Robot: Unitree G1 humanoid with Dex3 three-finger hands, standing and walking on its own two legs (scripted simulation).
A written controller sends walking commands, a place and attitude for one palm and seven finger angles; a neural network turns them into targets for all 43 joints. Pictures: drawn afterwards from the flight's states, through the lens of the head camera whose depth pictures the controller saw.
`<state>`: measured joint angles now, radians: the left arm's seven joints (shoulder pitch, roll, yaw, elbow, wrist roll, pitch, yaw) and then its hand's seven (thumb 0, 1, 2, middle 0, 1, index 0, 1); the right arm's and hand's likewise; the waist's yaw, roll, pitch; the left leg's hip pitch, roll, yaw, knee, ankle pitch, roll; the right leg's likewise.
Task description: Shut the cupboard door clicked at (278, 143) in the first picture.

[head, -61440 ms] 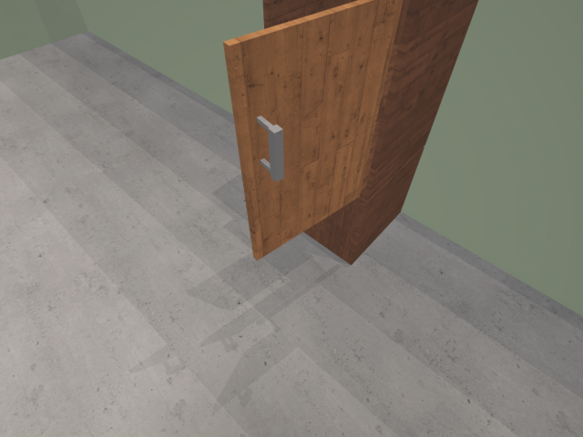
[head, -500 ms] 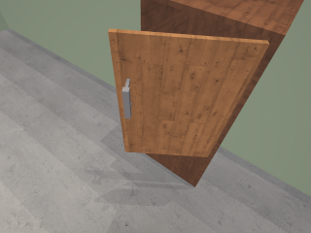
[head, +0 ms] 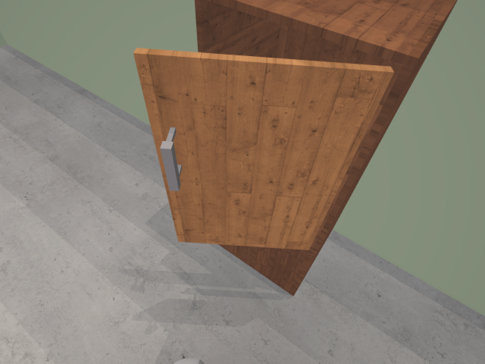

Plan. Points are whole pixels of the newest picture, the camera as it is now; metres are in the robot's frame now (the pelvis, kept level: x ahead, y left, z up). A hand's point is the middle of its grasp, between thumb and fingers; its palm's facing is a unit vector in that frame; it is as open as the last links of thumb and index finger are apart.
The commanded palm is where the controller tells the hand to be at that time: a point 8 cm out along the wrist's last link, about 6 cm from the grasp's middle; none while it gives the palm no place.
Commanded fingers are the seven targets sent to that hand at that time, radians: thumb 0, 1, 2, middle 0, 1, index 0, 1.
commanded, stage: come to a stop and stand still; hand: left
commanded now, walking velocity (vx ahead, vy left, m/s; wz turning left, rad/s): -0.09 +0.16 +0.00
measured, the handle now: (173, 160) +0.47 +0.17 +0.05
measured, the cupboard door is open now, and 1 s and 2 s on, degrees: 33 33 33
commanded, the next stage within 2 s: look again from close up in 1.90 s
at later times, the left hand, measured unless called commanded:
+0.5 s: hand out of the picture +0.02 +0.19 -0.17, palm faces +0.01 -0.97 -0.25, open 7.3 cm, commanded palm none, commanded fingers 0.00 0.90 0.90 -0.20 -0.30 -0.20 -0.30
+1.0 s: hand out of the picture -0.04 +0.20 -0.18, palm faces +0.02 -0.99 -0.15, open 7.4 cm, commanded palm none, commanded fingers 0.00 0.90 0.90 -0.20 -0.30 -0.20 -0.30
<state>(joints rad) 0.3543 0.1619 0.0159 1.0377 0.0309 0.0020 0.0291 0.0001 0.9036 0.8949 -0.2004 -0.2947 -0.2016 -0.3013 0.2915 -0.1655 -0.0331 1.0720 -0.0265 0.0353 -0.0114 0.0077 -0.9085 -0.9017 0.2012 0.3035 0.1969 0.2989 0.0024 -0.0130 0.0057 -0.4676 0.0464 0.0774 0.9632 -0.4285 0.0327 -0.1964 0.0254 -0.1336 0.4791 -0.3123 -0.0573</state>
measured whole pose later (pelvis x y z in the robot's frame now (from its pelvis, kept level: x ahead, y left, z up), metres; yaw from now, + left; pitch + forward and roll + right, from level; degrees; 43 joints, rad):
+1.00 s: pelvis -0.04 +0.03 +0.00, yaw +1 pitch +0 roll -2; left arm 0.34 0.17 -0.01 1.00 0.02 0.01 0.04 0.00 0.90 0.89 -0.20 -0.29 -0.20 -0.30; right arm 0.35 -0.14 0.00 1.05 -0.02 0.02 -0.01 0.01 -0.91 -0.90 0.20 0.30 0.20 0.30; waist -0.01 -0.03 0.01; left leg -0.34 -0.03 0.11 0.50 -0.17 0.11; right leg -0.24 -0.02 -0.12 0.50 -0.26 -0.02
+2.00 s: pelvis -0.02 +0.07 +0.01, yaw -2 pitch +0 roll -1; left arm 0.36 0.14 -0.01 1.10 0.02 0.01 0.05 0.00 0.90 0.90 -0.20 -0.29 -0.20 -0.30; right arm 0.31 -0.11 0.00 1.14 -0.01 -0.01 -0.03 0.01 -0.91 -0.90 0.20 0.30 0.20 0.30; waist 0.00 -0.03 0.01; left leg -0.22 -0.10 0.17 0.33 -0.13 0.14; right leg -0.19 -0.07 -0.05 0.43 -0.24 0.02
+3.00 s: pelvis -0.03 +0.00 -0.06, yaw +1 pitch +8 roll +0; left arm 0.45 0.15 0.06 0.13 -0.22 -0.51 -0.24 0.01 0.91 0.89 -0.40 -0.51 -0.40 -0.52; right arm 0.19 -0.26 -0.06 0.57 0.02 -0.25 0.02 0.02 -0.91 -0.90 0.20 0.30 0.20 0.30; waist -0.02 -0.08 -0.14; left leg -0.74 -0.04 0.07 1.00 -0.41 0.07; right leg -0.68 0.04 -0.06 1.02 -0.49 -0.08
